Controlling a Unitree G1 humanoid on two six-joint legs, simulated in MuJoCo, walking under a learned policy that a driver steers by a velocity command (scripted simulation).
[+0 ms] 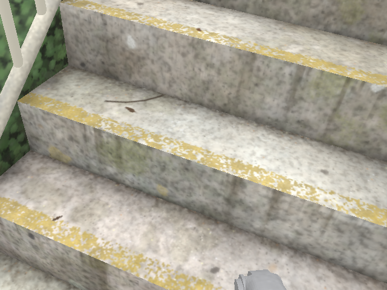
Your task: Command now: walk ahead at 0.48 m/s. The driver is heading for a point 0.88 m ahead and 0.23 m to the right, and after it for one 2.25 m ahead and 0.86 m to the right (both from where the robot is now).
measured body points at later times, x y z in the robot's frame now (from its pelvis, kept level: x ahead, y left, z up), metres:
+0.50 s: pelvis -0.03 -0.15 +0.06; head -0.03 -0.17 +0.51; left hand +0.14 +0.04 -0.04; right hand +0.03 -0.41 -0.08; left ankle -0.07 -0.02 -0.49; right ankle +0.13 -0.30 -0.51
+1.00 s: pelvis -0.16 -0.18 -0.02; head -0.22 -0.15 +0.43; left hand -0.05 +0.02 -0.15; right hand -0.08 -0.41 -0.12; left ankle -0.11 -0.12 -0.75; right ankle -0.21 -0.32 -0.54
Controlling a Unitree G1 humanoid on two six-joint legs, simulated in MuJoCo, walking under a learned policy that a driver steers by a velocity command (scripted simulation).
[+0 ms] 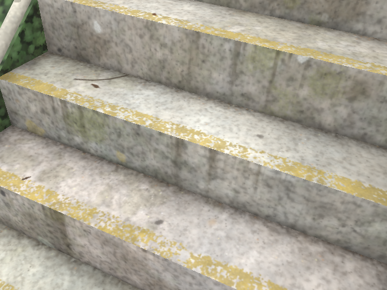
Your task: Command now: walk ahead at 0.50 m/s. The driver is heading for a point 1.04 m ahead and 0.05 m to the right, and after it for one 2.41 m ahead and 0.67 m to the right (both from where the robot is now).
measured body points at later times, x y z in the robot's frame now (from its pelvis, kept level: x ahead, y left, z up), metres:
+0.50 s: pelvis +0.00 +0.05 +0.00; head -0.01 +0.04 +0.45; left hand -0.04 +0.29 -0.14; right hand +0.11 -0.19 -0.11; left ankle +0.10 +0.21 -0.68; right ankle -0.05 -0.13 -0.73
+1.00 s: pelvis +0.08 +0.14 +0.01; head +0.07 +0.14 +0.46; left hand +0.08 +0.37 -0.14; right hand +0.15 -0.08 -0.12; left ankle +0.11 +0.21 -0.73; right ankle +0.06 -0.02 -0.73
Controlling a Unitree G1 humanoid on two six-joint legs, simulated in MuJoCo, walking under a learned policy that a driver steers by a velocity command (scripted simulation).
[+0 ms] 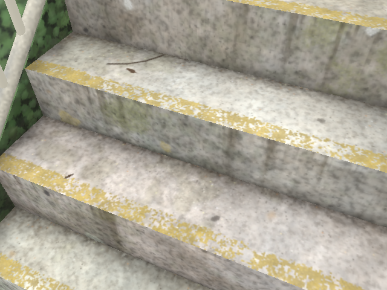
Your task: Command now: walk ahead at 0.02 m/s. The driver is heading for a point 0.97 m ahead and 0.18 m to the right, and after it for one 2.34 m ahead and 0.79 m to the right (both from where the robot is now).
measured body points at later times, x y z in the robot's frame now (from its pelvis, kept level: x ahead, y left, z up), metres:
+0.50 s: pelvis +0.02 -0.01 +0.00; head +0.02 -0.01 +0.45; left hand +0.00 +0.22 -0.15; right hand +0.08 -0.23 -0.15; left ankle +0.03 +0.07 -0.74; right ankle -0.02 -0.16 -0.74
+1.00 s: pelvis +0.09 -0.01 +0.00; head +0.08 -0.02 +0.45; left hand +0.10 +0.21 -0.15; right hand +0.17 -0.23 -0.15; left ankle +0.05 +0.07 -0.74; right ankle +0.00 -0.14 -0.66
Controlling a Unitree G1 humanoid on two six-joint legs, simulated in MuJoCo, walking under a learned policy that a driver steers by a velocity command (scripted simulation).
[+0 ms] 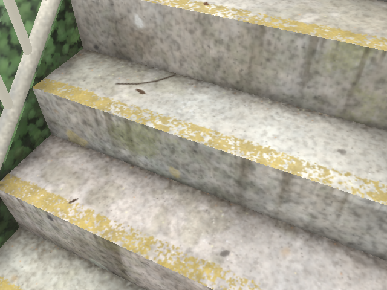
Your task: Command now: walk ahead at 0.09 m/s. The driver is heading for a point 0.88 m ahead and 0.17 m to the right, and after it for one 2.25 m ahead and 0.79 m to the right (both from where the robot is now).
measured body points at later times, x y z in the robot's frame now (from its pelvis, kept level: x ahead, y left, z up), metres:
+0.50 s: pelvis -0.01 -0.02 +0.00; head +0.00 -0.02 +0.45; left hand +0.02 +0.22 -0.15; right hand +0.01 -0.27 -0.15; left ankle -0.02 +0.09 -0.73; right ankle -0.04 -0.11 -0.74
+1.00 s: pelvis +0.09 +0.01 +0.05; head +0.12 +0.04 +0.50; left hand +0.38 +0.10 +0.00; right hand +0.05 -0.20 -0.10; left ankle +0.03 +0.08 -0.72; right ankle +0.17 -0.09 -0.48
